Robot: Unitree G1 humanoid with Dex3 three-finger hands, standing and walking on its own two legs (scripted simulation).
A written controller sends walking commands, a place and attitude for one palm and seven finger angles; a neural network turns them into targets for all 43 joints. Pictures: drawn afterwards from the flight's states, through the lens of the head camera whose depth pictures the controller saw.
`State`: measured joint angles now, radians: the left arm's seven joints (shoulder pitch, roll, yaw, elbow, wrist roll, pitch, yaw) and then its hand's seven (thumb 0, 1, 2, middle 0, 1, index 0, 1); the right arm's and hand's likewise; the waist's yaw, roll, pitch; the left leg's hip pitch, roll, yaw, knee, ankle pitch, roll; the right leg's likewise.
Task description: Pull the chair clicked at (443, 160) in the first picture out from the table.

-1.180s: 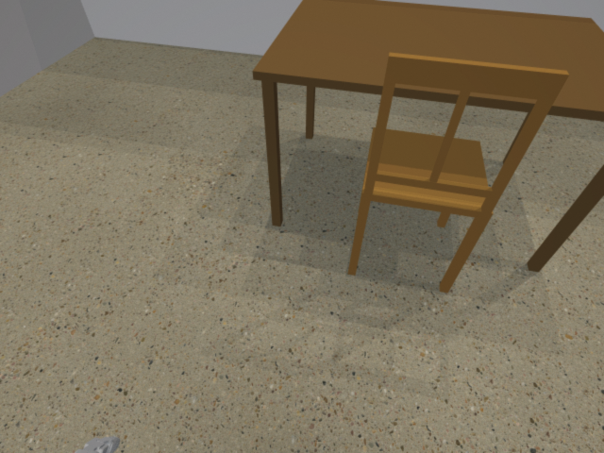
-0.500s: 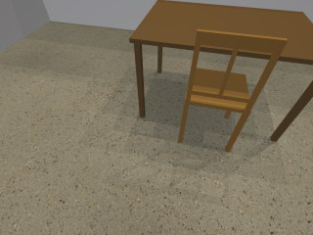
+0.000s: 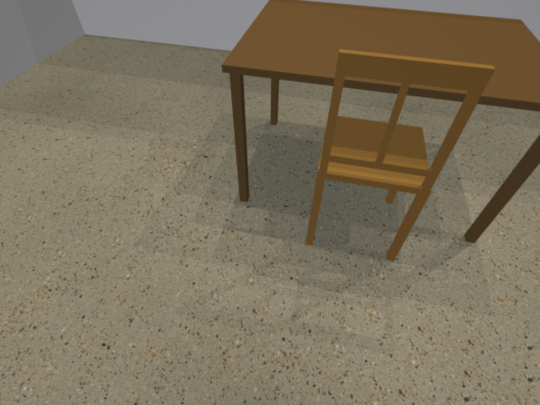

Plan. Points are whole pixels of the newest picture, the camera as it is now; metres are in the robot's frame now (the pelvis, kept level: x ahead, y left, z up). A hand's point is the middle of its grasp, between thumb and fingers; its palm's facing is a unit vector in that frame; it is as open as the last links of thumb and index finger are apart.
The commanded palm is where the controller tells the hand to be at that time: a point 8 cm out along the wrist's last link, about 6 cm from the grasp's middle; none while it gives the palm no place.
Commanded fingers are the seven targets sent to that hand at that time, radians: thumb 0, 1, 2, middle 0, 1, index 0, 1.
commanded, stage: look at it before walking up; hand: left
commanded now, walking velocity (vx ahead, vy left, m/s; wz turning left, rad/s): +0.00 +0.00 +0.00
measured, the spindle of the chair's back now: (391, 125) +0.92 -0.33 -0.10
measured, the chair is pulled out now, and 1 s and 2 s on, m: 0.00 0.00 0.00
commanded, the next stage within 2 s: walk to a spot facing it in 0.26 s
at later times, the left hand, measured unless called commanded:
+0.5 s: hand out of the picture +0.07 +0.25 -0.16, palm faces -0.03 -0.94 -0.34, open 7.4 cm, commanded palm none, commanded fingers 0.00 0.90 0.90 -0.20 -0.30 -0.20 -0.30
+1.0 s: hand out of the picture +0.06 +0.17 -0.17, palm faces -0.22 -0.94 -0.24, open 7.4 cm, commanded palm none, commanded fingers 0.00 0.90 0.90 -0.20 -0.30 -0.20 -0.30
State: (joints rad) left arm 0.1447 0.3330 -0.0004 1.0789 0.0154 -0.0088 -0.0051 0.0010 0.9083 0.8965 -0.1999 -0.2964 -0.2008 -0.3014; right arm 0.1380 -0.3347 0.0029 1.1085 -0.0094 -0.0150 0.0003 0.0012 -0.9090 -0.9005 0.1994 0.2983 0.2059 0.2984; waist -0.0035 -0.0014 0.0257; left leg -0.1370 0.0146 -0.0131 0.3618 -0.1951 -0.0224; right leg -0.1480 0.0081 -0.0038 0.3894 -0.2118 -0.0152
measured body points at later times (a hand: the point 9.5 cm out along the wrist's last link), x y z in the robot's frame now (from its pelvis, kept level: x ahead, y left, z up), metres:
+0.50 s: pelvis +0.00 +0.00 +0.00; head +0.01 +0.00 +0.45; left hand +0.08 +0.30 -0.13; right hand +0.09 -0.29 -0.13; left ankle +0.00 +0.13 -0.75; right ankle +0.00 -0.11 -0.75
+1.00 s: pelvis -0.02 -0.01 -0.01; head +0.02 -0.04 +0.44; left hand +0.07 +0.22 -0.15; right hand +0.00 -0.28 -0.16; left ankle +0.01 +0.15 -0.68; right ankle -0.01 -0.10 -0.75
